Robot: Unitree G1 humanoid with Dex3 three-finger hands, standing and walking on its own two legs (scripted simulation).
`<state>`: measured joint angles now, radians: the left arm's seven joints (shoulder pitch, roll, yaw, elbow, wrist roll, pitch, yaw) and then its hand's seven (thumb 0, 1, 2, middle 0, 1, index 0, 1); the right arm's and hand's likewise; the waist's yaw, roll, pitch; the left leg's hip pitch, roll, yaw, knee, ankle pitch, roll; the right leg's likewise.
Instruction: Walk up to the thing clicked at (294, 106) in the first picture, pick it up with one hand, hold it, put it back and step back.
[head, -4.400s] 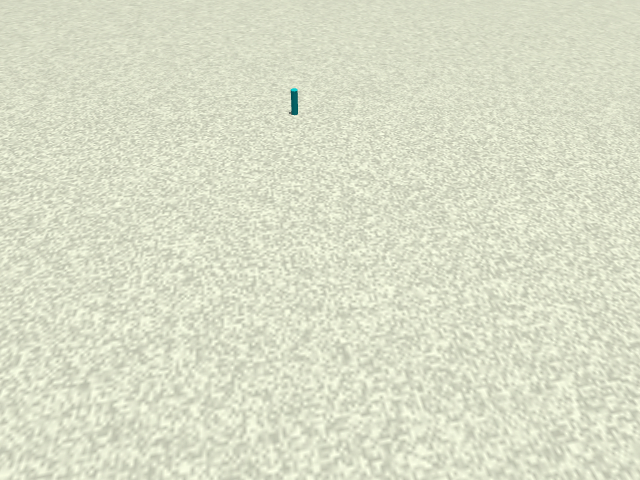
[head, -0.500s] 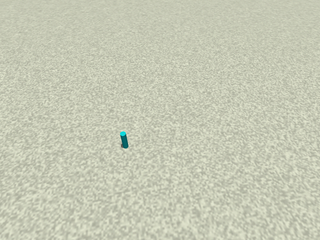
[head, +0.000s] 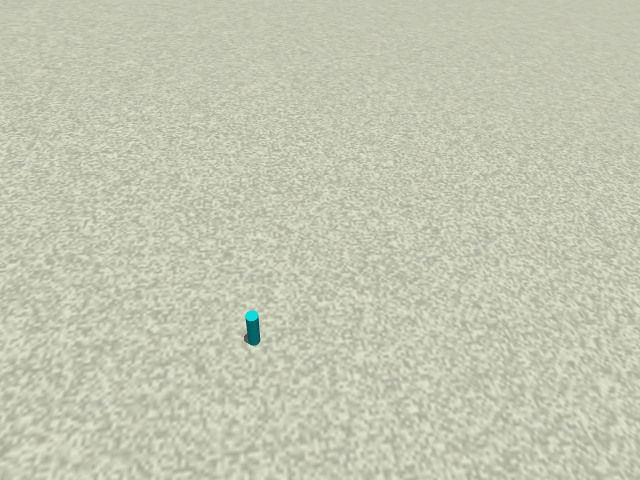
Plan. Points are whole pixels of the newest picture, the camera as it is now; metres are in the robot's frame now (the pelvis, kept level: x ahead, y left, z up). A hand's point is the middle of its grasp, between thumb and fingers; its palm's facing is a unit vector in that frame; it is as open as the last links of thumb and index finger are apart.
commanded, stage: walk up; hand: left
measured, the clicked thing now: (253, 328) +0.73 +0.18 -0.68
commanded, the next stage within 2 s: none
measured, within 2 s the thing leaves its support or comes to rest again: neither
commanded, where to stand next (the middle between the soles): +0.35 -0.01 m, yaw -2 degrees
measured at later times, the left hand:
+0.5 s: hand (140, 416) +0.25 +0.25 -0.11, palm faces -0.04 -0.91 -0.41, open 7.4 cm
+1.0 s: hand (136, 377) +0.32 +0.29 -0.15, palm faces -0.08 -0.93 -0.36, open 7.4 cm
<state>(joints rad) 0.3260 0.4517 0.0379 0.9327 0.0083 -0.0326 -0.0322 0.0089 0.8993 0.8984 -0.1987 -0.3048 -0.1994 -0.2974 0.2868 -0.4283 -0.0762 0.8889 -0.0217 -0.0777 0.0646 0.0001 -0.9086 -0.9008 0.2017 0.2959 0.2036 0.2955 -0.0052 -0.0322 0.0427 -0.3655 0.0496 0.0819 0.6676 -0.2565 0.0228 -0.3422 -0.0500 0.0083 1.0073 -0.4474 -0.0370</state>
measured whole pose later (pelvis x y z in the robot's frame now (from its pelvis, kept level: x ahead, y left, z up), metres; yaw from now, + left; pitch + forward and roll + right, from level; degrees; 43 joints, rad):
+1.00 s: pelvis +0.26 +0.02 +0.00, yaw -2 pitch -2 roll +0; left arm 0.24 0.41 0.03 0.97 0.00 0.00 -0.01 0.01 0.90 0.90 -0.20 -0.30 -0.20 -0.30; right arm 0.22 -0.40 -0.02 0.90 -0.02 -0.04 0.01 0.00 -0.90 -0.90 0.20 0.30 0.21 0.30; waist -0.01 -0.04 0.10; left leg -0.33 0.04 0.08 0.65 -0.28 0.02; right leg -0.38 -0.05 -0.02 0.75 -0.35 -0.02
